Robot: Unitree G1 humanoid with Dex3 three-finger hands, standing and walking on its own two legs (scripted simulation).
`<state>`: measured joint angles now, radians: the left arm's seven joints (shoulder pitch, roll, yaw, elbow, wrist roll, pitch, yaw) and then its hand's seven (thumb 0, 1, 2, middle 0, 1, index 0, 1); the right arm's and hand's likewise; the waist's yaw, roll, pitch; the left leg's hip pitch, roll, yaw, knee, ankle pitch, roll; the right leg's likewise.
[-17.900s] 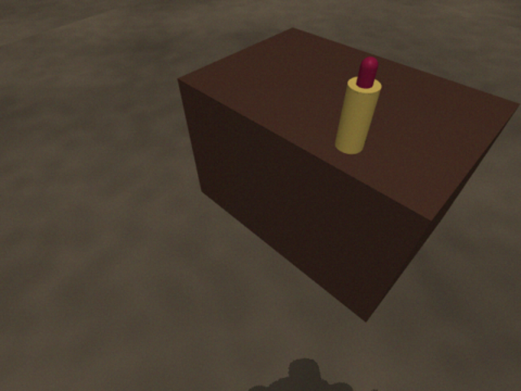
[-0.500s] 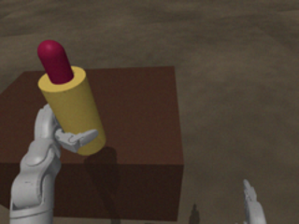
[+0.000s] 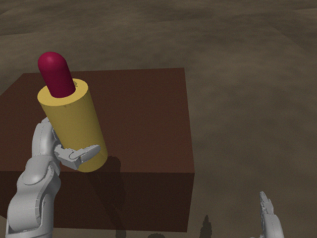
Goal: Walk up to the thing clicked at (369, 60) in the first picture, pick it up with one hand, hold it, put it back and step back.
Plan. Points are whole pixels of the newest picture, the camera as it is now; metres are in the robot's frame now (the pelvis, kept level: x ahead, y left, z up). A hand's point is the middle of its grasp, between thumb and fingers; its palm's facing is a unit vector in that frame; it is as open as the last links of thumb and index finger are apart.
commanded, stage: hold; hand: left
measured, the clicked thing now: (74, 117) +0.31 +0.17 +0.23
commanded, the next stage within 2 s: crouch in 0.18 s
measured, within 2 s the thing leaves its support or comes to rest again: neither
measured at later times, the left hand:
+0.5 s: hand (86, 122) +0.34 +0.17 +0.18, palm faces +0.14 -0.99 -0.01, open 11.5 cm
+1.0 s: hand (96, 129) +0.40 +0.18 +0.09, palm faces +0.15 -0.99 -0.03, open 11.5 cm
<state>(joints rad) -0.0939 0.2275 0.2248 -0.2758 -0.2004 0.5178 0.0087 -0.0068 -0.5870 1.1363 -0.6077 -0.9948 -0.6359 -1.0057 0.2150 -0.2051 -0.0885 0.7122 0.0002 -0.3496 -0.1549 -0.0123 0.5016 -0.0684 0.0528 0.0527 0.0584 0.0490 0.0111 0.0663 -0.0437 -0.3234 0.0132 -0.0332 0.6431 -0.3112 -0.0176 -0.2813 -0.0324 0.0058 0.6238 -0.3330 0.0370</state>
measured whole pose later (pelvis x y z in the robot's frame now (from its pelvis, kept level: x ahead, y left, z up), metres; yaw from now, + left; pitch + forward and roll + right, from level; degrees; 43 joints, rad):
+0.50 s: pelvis +0.00 +0.00 +0.00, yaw +0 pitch +0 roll +0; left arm -0.27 0.22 0.24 -0.11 -0.22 0.54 0.00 -0.01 -0.59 1.14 -0.61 -0.99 -0.64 -1.00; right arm 0.22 -0.20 -0.07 0.74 0.01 -0.35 -0.15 -0.01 0.53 -0.06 0.05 0.05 0.06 0.05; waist 0.01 0.07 -0.05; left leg -0.32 0.01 -0.03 0.63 -0.30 -0.02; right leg -0.29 -0.03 0.00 0.62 -0.33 0.03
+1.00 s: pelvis +0.00 +0.00 -0.01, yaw -1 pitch +5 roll -1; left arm -0.42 0.28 0.25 0.46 -0.15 0.09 0.00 -0.01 -0.58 1.13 -0.60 -1.00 -0.63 -1.01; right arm 0.22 -0.20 -0.04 0.61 -0.01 -0.32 -0.10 -0.01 0.53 -0.06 0.05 0.05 0.06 0.05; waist -0.06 0.02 -0.05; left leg -0.49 0.03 -0.03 0.74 -0.34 -0.02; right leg -0.45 -0.01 0.02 0.71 -0.35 0.03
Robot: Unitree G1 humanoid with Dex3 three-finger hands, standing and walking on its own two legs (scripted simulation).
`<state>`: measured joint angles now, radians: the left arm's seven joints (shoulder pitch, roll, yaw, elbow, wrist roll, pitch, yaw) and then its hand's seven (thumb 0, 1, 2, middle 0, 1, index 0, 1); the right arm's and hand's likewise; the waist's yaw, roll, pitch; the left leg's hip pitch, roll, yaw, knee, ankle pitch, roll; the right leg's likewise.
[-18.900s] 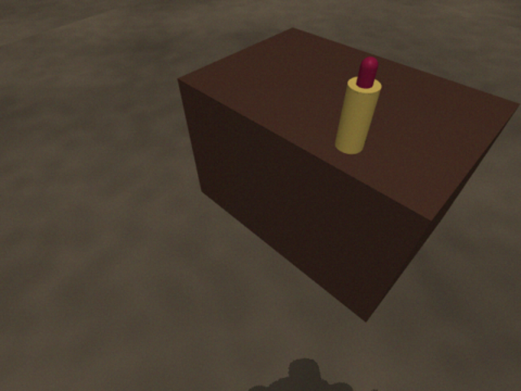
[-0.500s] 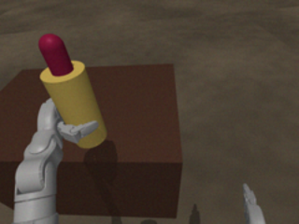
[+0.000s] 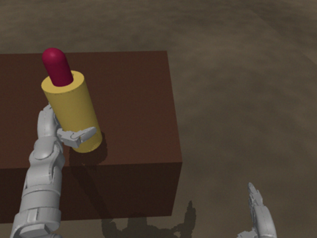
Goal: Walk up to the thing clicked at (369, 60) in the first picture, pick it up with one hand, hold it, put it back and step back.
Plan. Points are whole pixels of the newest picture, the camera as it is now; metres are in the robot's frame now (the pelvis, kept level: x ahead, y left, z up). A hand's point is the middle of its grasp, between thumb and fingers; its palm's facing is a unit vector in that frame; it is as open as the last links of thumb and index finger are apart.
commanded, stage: crouch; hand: left
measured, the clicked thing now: (72, 104) +0.41 +0.18 +0.16
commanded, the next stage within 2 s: lower in 0.70 s
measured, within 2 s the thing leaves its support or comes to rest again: rests again in 1.24 s
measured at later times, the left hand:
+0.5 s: hand (82, 122) +0.44 +0.20 +0.05, palm faces +0.19 -0.98 -0.02, open 11.4 cm
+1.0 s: hand (85, 122) +0.47 +0.20 +0.03, palm faces +0.19 -0.98 -0.01, open 11.3 cm
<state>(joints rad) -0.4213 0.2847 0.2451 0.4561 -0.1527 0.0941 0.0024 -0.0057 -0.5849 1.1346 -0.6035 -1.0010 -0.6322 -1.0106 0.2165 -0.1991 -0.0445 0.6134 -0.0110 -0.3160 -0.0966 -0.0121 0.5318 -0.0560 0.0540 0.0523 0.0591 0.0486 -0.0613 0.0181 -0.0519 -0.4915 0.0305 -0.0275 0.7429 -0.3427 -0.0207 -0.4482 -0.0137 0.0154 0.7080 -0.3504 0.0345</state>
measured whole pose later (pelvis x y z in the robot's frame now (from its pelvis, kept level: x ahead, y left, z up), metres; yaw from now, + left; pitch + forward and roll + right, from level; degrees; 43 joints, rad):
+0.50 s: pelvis -0.01 +0.00 -0.02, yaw -1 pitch +12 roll -1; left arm -0.62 0.35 0.31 0.84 -0.12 -0.18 0.00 -0.01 -0.57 1.11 -0.62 -0.97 -0.65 -0.98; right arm 0.28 -0.23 -0.05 0.35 -0.02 -0.12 -0.06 -0.01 0.52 -0.06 0.05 0.05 0.06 0.05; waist -0.10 0.00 -0.07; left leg -0.70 0.04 -0.02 0.88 -0.38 -0.02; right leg -0.66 0.00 0.02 0.84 -0.38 0.04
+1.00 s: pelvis +0.00 +0.00 -0.03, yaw -1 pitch +16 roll -2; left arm -0.67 0.37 0.34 0.93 -0.11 -0.25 -0.01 -0.01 -0.52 1.05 -0.62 -0.94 -0.65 -0.95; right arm 0.33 -0.22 -0.03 0.21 -0.03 -0.06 -0.03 -0.01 0.51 -0.06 0.06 0.05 0.06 0.05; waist -0.13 0.00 -0.10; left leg -0.80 0.04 -0.03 0.95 -0.42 -0.02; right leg -0.75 0.00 0.02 0.90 -0.42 0.04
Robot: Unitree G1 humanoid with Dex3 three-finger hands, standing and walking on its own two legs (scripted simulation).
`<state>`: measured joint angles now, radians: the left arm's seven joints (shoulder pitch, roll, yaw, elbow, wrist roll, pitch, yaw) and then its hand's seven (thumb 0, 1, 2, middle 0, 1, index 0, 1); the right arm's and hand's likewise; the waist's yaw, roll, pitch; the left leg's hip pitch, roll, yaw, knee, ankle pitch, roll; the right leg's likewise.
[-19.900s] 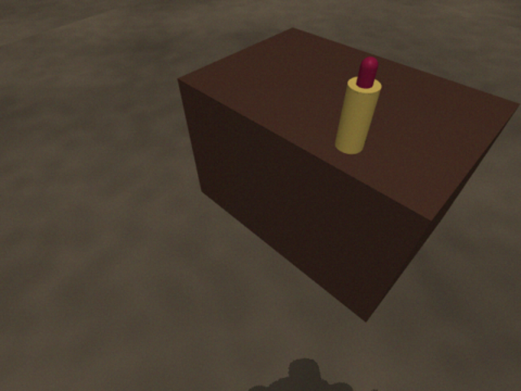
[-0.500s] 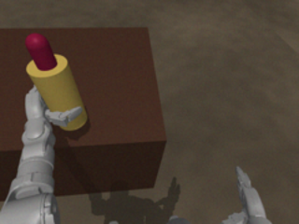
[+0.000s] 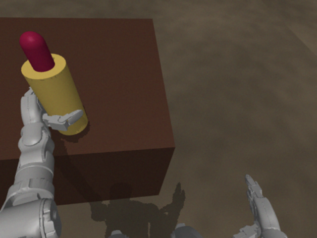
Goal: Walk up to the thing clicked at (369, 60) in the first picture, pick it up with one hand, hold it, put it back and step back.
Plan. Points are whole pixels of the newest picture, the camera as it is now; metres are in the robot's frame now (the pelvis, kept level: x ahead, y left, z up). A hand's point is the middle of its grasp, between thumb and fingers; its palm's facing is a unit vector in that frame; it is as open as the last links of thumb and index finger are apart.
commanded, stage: lower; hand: left
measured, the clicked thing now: (55, 88) +0.47 +0.20 +0.11
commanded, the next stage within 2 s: loosen in 0.36 s
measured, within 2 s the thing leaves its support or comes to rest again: rests again in 0.24 s
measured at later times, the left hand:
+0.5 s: hand (64, 117) +0.46 +0.21 +0.01, palm faces +0.20 -0.98 -0.02, open 11.3 cm
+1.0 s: hand (59, 108) +0.47 +0.21 +0.04, palm faces +0.21 -0.98 +0.00, open 15.6 cm
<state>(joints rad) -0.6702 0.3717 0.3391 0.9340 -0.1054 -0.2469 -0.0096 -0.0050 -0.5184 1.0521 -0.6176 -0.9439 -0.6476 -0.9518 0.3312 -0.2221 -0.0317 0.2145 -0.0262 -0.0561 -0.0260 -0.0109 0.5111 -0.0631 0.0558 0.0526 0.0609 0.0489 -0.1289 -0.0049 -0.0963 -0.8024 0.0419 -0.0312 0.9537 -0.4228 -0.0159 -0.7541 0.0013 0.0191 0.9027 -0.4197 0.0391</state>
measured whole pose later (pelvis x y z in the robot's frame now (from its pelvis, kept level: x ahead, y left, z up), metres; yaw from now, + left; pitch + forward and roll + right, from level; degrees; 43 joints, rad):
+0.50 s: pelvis +0.00 +0.00 -0.02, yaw +0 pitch +18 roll -3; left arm -0.61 0.37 0.34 0.91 -0.09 -0.34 -0.01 0.00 -0.49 1.03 -0.61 -0.95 -0.64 -0.95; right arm 0.36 -0.23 -0.02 0.08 -0.05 -0.01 0.01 -0.01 0.50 -0.07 0.06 0.05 0.06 0.05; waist -0.15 -0.01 -0.11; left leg -0.92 0.04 -0.05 1.06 -0.47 -0.02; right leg -0.86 0.00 0.00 1.00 -0.46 0.04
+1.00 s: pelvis -0.01 +0.00 -0.02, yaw +0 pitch +19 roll -2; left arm -0.71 0.41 0.39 1.00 -0.10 -0.38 -0.06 -0.01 -0.61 0.25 -0.41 -0.36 -0.43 -0.36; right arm 0.41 -0.25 -0.03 0.02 -0.03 0.03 0.02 -0.01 0.53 -0.05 0.06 0.05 0.06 0.05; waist -0.14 -0.01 -0.13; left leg -0.95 0.04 -0.04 1.07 -0.46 -0.02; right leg -0.90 0.00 0.01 1.03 -0.46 0.03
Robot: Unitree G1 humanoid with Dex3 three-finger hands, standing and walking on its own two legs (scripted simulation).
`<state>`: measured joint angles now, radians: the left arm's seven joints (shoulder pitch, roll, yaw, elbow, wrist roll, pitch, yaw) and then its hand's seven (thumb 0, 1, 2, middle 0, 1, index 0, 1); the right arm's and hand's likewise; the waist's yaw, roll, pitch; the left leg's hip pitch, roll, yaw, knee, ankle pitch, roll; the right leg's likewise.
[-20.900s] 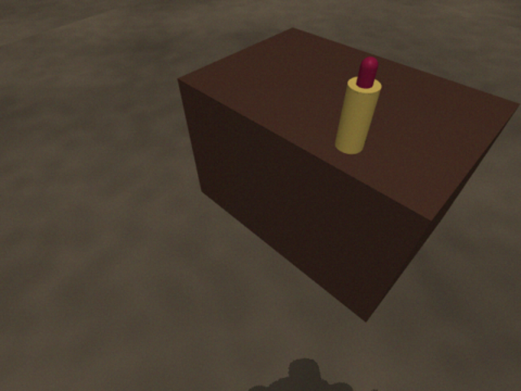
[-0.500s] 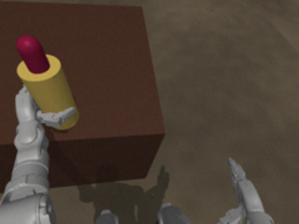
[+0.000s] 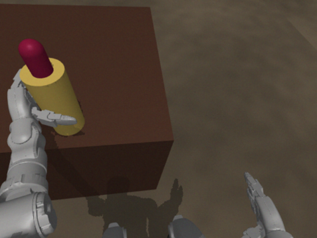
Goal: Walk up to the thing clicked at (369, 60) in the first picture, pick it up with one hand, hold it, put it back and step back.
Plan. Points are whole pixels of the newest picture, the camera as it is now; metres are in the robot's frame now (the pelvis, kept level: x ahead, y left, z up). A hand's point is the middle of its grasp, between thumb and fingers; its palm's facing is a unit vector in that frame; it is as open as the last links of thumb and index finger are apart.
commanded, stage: withdraw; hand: left
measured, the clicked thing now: (53, 91) +0.47 +0.20 +0.09
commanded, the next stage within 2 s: rise in 0.42 s
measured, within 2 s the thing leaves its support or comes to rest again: neither
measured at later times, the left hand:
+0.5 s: hand (2, 69) +0.48 +0.28 +0.15, palm faces +0.27 -0.96 -0.02, open 17.7 cm
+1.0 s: hand out of the picture +0.38 +0.37 +0.11, palm faces +0.44 -0.82 -0.38, open 17.6 cm
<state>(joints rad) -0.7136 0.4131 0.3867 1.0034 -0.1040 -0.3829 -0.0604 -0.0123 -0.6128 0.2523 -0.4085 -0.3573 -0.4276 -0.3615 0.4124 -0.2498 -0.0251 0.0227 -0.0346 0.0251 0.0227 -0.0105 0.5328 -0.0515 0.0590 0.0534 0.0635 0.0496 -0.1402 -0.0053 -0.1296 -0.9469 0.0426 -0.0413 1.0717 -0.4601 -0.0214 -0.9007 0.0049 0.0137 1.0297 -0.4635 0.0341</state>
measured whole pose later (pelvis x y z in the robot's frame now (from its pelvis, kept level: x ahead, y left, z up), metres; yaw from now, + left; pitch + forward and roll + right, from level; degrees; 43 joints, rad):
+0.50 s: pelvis +0.01 +0.00 +0.02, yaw +0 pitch +16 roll -2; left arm -0.78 0.59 0.46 1.01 -0.11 -0.23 -0.14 -0.02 -0.61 0.02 -0.05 -0.03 -0.08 -0.03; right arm 0.39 -0.25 -0.01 0.11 0.00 0.04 -0.02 -0.01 0.53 -0.05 0.06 0.05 0.06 0.05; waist -0.13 0.00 -0.15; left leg -0.82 0.05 -0.04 0.98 -0.44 -0.02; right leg -0.77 0.01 0.01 0.93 -0.44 0.03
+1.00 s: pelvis +0.03 +0.01 +0.04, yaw +0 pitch +12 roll -2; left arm -0.36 0.58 0.39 0.74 -0.01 -0.01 0.02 -0.01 -0.56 0.02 -0.06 -0.02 -0.06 -0.03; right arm 0.38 -0.27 -0.03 0.27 0.05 0.06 0.01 -0.01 0.52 -0.06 0.06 0.06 0.06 0.05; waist -0.01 0.02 -0.13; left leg -0.62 0.03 -0.02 0.83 -0.41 -0.01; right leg -0.57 -0.01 0.02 0.77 -0.40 0.04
